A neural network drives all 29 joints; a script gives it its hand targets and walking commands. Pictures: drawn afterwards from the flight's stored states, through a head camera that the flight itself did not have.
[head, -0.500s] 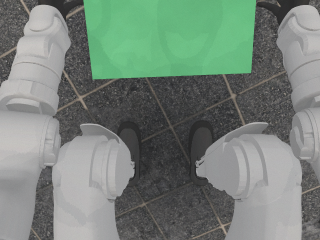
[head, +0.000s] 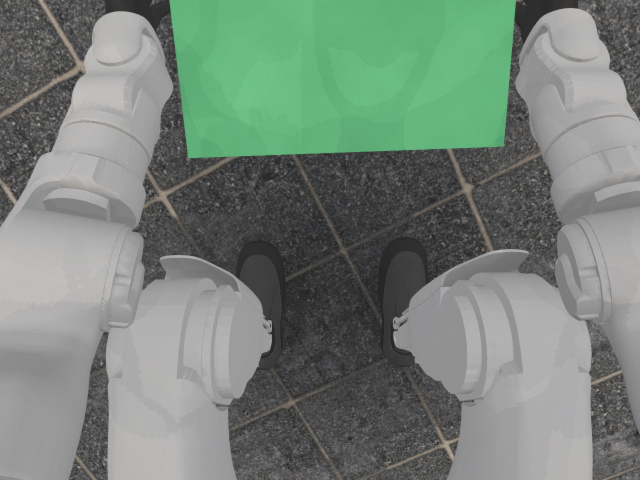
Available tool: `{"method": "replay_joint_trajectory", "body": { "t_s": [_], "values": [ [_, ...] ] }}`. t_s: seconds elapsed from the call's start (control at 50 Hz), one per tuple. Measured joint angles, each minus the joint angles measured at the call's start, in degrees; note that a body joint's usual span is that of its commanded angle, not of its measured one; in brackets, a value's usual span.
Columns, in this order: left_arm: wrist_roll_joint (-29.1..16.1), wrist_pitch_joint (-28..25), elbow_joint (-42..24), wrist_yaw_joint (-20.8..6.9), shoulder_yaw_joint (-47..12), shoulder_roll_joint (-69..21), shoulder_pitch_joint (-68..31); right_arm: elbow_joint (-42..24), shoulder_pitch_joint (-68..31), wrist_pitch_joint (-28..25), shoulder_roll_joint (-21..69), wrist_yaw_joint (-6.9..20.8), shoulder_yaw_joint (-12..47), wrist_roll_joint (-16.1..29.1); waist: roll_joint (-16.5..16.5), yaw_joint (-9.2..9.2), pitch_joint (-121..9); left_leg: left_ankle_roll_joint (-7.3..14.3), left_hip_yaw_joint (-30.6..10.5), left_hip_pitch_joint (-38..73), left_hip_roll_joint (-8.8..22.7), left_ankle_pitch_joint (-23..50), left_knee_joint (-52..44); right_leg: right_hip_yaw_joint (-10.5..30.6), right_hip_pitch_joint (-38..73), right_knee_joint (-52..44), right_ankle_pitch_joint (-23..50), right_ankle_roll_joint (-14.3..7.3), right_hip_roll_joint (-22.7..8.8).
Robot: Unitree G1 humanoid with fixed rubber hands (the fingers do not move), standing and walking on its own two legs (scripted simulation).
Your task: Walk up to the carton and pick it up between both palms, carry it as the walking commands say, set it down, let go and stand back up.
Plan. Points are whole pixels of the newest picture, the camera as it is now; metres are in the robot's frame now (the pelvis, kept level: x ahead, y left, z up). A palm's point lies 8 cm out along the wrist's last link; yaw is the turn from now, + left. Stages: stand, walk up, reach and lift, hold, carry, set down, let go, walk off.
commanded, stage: reach and lift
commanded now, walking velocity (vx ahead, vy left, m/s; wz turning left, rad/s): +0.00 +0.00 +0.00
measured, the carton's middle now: (337, 44) +0.52 -0.01 -0.26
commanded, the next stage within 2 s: none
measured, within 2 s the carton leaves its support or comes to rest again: leaves its support in 0.70 s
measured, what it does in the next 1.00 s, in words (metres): stands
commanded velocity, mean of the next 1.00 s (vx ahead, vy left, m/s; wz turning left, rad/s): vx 0.00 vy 0.00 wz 0.00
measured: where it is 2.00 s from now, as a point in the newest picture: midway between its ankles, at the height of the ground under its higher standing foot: (332, 323)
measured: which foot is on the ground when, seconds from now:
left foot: down 0.00-1.00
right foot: down 0.00-1.00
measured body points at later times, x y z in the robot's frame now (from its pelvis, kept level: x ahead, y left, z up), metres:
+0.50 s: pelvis -0.01 +0.00 -0.01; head +0.36 -0.01 +0.24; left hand +0.54 +0.18 -0.19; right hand +0.54 -0.21 -0.20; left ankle +0.13 +0.11 -0.32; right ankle +0.13 -0.11 -0.32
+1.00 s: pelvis -0.02 -0.01 +0.02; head +0.33 -0.02 +0.28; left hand +0.53 +0.16 -0.13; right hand +0.52 -0.22 -0.13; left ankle +0.13 +0.11 -0.32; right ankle +0.13 -0.12 -0.32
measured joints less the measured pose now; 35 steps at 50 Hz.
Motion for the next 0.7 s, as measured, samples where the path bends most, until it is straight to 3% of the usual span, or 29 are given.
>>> {"method": "replay_joint_trajectory", "body": {
  "t_s": [0.28,0.42,0.7],
  "values": [
    [-0.99,-0.93,3.92,-0.54,0.17,-0.76,-2.55,2.55,-1.69,-0.48,-0.9,0.69,2.12,2.22,0.22,0.4,2.16,0.22,0.04,0.9,0.04,0.27,1.33,0.04,1.02,1.2,0.29,0.1,0.07],
    [-0.92,0.31,4.34,-0.92,0.67,-0.5,-2.82,3.67,-2.66,0.51,-0.42,1.08,0.7,0.88,0.48,-0.02,2.6,0.38,0.3,0.89,-0.04,0.44,2.32,0.27,0.94,2.37,0.32,0.08,-0.04],
    [-1.77,5.9,-3.92,1.47,-1.95,0.9,-0.73,-5.77,1.2,5.61,-1.67,-1.4,1.72,0.72,0.59,-0.07,7.84,-1.5,-1.15,6.2,-2.18,0.0,1.82,0.78,6.39,2.09,-0.44,1.08,2.07]
  ]
}}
